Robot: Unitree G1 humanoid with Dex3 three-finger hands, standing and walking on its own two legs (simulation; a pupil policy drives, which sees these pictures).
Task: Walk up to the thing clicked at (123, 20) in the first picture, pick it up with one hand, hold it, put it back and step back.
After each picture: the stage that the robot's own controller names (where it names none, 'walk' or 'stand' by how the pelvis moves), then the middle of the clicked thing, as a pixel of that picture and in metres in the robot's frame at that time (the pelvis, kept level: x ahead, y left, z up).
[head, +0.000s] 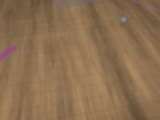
stand; (123, 22) +1.87 -0.52 -0.72
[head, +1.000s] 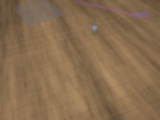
walk; (94, 30) +1.80 +0.00 -0.69
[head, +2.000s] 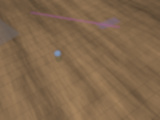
walk; (58, 56) +1.18 +0.37 -0.72
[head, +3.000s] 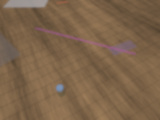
walk; (60, 90) +0.77 +0.30 -0.72
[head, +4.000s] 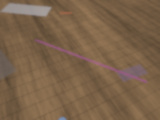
walk; out of the picture +0.49 +0.17 -0.70
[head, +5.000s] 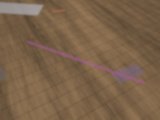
stand; out of the picture +0.40 +0.20 -0.71
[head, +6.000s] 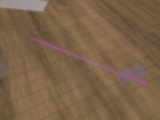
stand; out of the picture +0.39 +0.20 -0.72
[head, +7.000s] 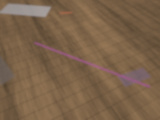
stand; out of the picture +0.40 +0.18 -0.72
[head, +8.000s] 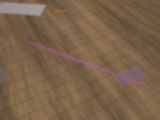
stand; out of the picture +0.38 +0.20 -0.73
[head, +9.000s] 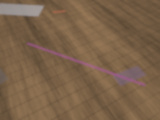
stand; out of the picture +0.37 +0.21 -0.73
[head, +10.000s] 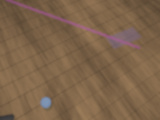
go down; (46, 104) +0.41 +0.20 -0.60
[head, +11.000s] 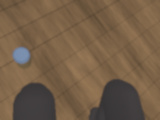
go down; (22, 58) +0.45 +0.23 -0.30
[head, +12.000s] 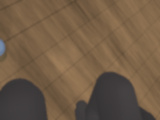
close in; out of the picture +0.45 +0.25 -0.26
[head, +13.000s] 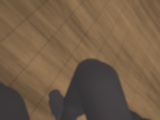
close; out of the picture +0.44 +0.28 -0.23
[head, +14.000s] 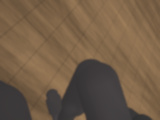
lift; out of the picture +0.43 +0.28 -0.23
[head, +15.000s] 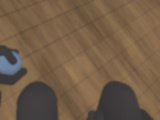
lift; (10, 67) +0.36 +0.25 -0.09
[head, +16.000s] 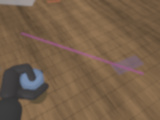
hold; (34, 87) +0.33 +0.17 +0.04
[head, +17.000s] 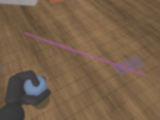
hold; (38, 93) +0.32 +0.17 +0.01
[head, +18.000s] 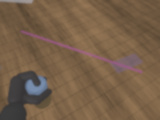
hold; (39, 93) +0.33 +0.17 -0.01
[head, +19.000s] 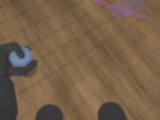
crouch; (25, 63) +0.42 +0.20 -0.08
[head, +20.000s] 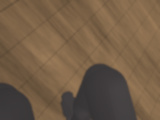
lower; out of the picture +0.44 +0.27 -0.22
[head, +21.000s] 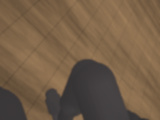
lower; out of the picture +0.43 +0.30 -0.23
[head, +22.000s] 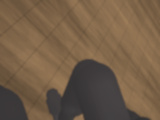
lower; out of the picture +0.44 +0.30 -0.23
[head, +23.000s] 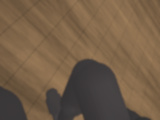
lower; out of the picture +0.44 +0.30 -0.23
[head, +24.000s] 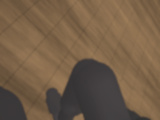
lower; out of the picture +0.44 +0.30 -0.23
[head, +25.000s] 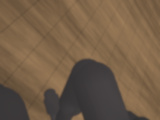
open; out of the picture +0.43 +0.27 -0.24
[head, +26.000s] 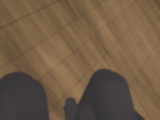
stand; out of the picture +0.44 +0.25 -0.25
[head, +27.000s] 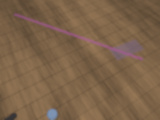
stand; (52, 116) +0.39 +0.18 -0.61
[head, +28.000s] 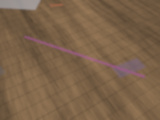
stand; out of the picture +0.39 +0.18 -0.67
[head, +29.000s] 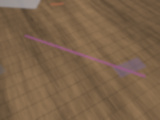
stand; out of the picture +0.39 +0.18 -0.67
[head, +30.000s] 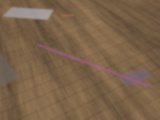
stand; out of the picture +0.42 +0.17 -0.72
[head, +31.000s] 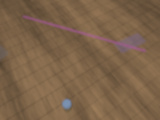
walk; (67, 105) +0.46 +0.13 -0.70
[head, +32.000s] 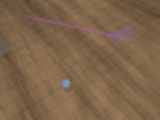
walk; (66, 86) +0.69 +0.18 -0.70
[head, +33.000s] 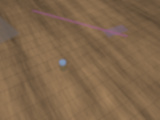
stand; (62, 65) +1.01 +0.21 -0.70
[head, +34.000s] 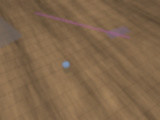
stand; (66, 67) +1.00 +0.19 -0.72
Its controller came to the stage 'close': yes
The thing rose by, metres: 0.70
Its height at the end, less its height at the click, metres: +0.00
